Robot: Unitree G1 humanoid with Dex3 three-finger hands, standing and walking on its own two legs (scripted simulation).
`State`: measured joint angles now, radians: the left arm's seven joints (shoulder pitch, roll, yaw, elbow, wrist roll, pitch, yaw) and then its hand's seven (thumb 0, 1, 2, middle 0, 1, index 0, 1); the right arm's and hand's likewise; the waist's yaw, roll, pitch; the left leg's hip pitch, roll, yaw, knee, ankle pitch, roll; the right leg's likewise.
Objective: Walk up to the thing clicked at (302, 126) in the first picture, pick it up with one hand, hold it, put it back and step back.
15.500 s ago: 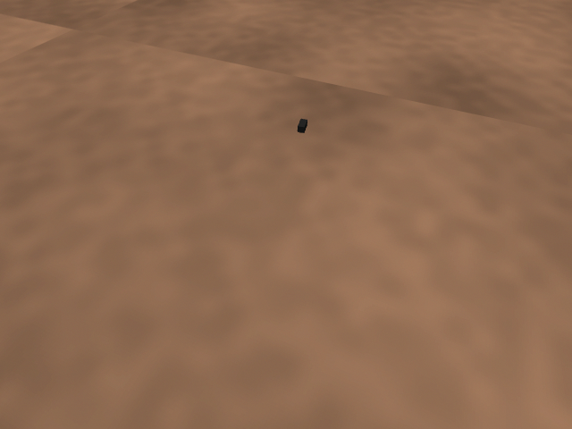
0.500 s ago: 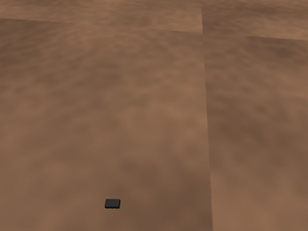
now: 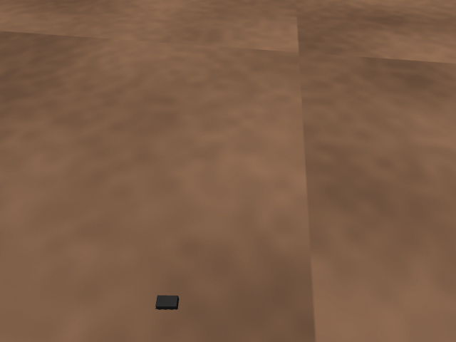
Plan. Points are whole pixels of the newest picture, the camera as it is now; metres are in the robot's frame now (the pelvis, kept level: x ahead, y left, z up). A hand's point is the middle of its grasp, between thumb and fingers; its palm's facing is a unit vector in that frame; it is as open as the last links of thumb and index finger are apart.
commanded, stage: walk up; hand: left
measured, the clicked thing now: (167, 302) +0.40 +0.27 -0.76
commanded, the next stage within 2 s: none
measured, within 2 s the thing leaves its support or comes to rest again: neither
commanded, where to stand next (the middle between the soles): +0.02 +0.01 m, yaw +3 degrees
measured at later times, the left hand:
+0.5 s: hand (84, 335) +0.17 +0.30 -0.16, palm faces +0.00 -0.93 -0.37, open 7.4 cm
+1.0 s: hand out of the picture +0.16 +0.30 -0.18, palm faces +0.06 -0.94 -0.32, open 7.4 cm
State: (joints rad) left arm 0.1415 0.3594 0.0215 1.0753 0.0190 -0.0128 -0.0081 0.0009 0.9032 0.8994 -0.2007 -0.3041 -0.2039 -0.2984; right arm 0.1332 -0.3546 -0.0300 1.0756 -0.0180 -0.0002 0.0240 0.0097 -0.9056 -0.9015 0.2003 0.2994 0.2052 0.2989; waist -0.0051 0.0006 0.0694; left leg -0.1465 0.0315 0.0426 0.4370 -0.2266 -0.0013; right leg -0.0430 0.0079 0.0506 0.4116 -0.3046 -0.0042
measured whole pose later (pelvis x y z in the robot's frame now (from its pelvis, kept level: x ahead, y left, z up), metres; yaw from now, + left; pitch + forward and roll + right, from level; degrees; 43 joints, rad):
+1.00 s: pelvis +0.00 +0.04 -0.04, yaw +5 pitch -5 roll +1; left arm 0.02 0.38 0.07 0.73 0.05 0.11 -0.01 0.00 0.90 0.90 -0.20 -0.30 -0.21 -0.30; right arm 0.23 -0.38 -0.06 0.85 -0.03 0.04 -0.02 0.01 -0.91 -0.90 0.20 0.30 0.21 0.30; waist 0.01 -0.10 0.22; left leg -0.27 -0.04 0.01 0.81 -0.46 0.02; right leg -0.54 -0.05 -0.03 0.69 -0.16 -0.04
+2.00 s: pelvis +0.01 +0.00 -0.02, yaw +5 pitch -4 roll -2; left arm 0.22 0.35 0.01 0.84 -0.03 0.00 0.03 0.00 0.90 0.90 -0.20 -0.30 -0.20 -0.30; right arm 0.20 -0.36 -0.04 0.83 -0.01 0.00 0.01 0.01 -0.91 -0.90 0.20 0.30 0.21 0.30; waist -0.01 0.00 0.23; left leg -0.35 0.00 -0.01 0.59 -0.17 0.05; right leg -0.29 0.05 0.01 1.03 -0.58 0.01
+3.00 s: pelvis -0.10 -0.01 -0.02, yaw +5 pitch -3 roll -2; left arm 0.25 0.37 0.06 0.93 0.04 -0.02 -0.03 0.00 0.90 0.90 -0.20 -0.30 -0.20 -0.30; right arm 0.27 -0.43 -0.05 0.88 -0.02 -0.01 0.00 0.01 -0.90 -0.90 0.20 0.30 0.21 0.30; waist -0.01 0.04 0.11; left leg -0.23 0.07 -0.06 0.78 -0.48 0.02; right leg -0.33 0.01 -0.02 0.64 -0.25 0.00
